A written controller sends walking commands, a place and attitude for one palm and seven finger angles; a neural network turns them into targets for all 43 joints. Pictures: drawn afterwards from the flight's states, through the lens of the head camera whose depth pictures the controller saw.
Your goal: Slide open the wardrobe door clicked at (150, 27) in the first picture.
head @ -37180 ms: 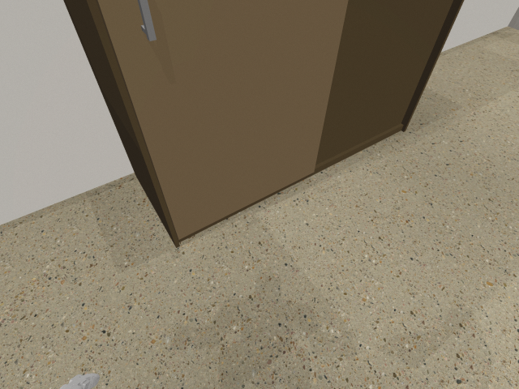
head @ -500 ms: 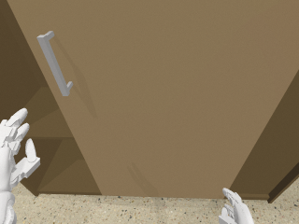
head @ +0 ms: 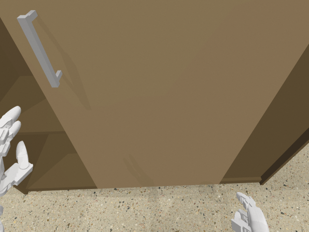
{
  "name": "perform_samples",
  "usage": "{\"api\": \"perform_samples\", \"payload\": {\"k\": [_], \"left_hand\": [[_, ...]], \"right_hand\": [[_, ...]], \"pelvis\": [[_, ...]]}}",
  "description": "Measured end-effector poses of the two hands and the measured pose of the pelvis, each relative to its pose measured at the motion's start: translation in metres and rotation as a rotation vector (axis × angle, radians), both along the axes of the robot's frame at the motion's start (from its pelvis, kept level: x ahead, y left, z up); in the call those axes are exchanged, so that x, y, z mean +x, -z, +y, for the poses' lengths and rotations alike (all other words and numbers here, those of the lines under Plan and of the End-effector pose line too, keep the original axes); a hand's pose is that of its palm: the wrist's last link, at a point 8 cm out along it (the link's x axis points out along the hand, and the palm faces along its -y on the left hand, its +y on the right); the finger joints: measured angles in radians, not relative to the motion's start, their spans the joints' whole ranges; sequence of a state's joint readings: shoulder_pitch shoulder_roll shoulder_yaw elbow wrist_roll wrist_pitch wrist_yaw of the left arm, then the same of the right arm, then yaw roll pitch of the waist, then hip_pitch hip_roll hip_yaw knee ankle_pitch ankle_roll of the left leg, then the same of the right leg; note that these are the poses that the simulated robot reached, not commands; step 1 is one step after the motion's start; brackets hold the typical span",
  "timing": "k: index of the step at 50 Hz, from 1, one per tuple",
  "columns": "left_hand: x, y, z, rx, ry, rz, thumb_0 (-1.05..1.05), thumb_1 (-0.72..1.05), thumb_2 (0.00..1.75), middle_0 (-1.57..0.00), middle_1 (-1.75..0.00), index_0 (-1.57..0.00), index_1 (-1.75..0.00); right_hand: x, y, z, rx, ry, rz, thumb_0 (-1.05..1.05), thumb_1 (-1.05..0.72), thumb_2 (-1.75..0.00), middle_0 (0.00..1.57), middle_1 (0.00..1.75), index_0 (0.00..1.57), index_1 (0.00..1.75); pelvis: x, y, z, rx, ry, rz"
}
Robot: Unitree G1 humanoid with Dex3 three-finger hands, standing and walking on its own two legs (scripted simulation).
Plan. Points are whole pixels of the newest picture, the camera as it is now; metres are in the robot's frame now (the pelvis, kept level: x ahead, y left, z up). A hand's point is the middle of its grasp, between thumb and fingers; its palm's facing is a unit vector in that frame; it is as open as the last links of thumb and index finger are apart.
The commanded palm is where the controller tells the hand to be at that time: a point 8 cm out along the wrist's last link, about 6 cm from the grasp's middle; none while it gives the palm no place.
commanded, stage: step back with the hand held close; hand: left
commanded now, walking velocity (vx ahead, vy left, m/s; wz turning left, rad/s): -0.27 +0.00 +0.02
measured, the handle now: (44, 52) +0.46 +0.32 +0.24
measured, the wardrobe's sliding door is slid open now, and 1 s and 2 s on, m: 0.46 0.46 0.46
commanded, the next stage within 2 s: stop stepping back and stand still in 0.90 s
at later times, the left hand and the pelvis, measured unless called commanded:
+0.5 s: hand out of the picture +0.11 +0.31 +0.16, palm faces +0.51 -0.74 -0.44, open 7.4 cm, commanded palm +0.05 +0.33 +0.17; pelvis -0.06 +0.02 -0.01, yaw +4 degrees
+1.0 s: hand out of the picture +0.06 +0.32 +0.17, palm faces +0.44 -0.82 -0.37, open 7.4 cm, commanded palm +0.02 +0.35 +0.17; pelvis -0.14 +0.06 -0.02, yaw -4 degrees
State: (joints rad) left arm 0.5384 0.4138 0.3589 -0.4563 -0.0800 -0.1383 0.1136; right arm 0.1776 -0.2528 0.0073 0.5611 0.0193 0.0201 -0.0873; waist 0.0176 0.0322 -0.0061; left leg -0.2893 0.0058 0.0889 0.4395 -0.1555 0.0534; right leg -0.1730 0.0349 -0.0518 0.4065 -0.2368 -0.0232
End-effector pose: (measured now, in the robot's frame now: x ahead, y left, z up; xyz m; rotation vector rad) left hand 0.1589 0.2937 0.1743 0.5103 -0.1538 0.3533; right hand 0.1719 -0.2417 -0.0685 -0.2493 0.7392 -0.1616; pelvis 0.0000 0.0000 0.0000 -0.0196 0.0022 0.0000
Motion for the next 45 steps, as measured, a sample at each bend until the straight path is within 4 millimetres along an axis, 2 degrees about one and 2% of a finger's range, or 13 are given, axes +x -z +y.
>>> {"api": "perform_samples", "payload": {"k": [7, 14, 24, 30, 35, 38, 42, 45], "left_hand": [[-0.017, -0.006, 0.022, 0.044, 0.0, -0.049, 0.01, 0.88, 0.9, -0.22, -0.3, -0.22, -0.3], [-0.041, -0.001, 0.04, 0.055, -0.039, -0.081, 0.01, 0.88, 0.9, -0.22, -0.3, -0.21, -0.3], [-0.089, -0.002, 0.046, 0.076, -0.098, -0.134, 0.01, 0.88, 0.9, -0.22, -0.3, -0.21, -0.3], [-0.098, 0.002, 0.046, 0.021, -0.089, -0.19, 0.01, 0.88, 0.9, -0.21, -0.3, -0.21, -0.3], [-0.094, 0.006, 0.052, 0.012, -0.023, -0.221, 0.01, 0.88, 0.9, -0.21, -0.3, -0.21, -0.3], [-0.097, 0.0, 0.061, 0.06, 0.003, -0.208, 0.01, 0.88, 0.9, -0.22, -0.3, -0.21, -0.3], [-0.115, -0.014, 0.072, 0.082, 0.001, -0.22, 0.01, 0.88, 0.9, -0.22, -0.3, -0.22, -0.3], [-0.129, -0.015, 0.076, 0.049, -0.011, -0.219, 0.01, 0.88, 0.9, -0.22, -0.3, -0.21, -0.3]], "right_hand": [[-0.019, -0.004, 0.016, -0.017, -0.006, -0.009, 0.01, -0.9, -0.9, 0.2, 0.29, 0.2, 0.3], [-0.035, -0.001, 0.036, -0.02, -0.044, -0.032, 0.01, -0.9, -0.9, 0.2, 0.29, 0.2, 0.3], [-0.047, 0.007, 0.052, -0.013, -0.133, -0.035, 0.01, -0.9, -0.9, 0.21, 0.3, 0.2, 0.3], [-0.057, 0.002, 0.053, -0.035, -0.14, -0.037, 0.01, -0.9, -0.89, 0.21, 0.3, 0.2, 0.3], [-0.074, -0.004, 0.051, -0.074, -0.09, -0.046, 0.01, -0.9, -0.89, 0.21, 0.3, 0.2, 0.3], [-0.087, -0.009, 0.053, -0.085, -0.07, -0.056, 0.01, -0.9, -0.9, 0.21, 0.3, 0.2, 0.3], [-0.104, -0.013, 0.061, -0.064, -0.067, -0.042, 0.01, -0.9, -0.9, 0.2, 0.29, 0.2, 0.3], [-0.116, -0.012, 0.069, -0.045, -0.077, -0.038, 0.01, -0.9, -0.9, 0.2, 0.29, 0.2, 0.3]], "pelvis": [[-0.017, 0.002, 0.014, -0.011, -0.003, 0.003], [-0.035, 0.008, 0.025, -0.019, -0.03, 0.001], [-0.06, 0.013, 0.023, -0.029, -0.076, -0.004], [-0.073, 0.013, 0.025, -0.041, -0.07, -0.004], [-0.086, 0.016, 0.036, -0.062, -0.068, -0.011], [-0.096, 0.014, 0.041, -0.092, -0.076, -0.005], [-0.105, 0.007, 0.045, -0.111, -0.059, 0.028], [-0.114, 0.003, 0.049, -0.109, -0.033, 0.056]]}}
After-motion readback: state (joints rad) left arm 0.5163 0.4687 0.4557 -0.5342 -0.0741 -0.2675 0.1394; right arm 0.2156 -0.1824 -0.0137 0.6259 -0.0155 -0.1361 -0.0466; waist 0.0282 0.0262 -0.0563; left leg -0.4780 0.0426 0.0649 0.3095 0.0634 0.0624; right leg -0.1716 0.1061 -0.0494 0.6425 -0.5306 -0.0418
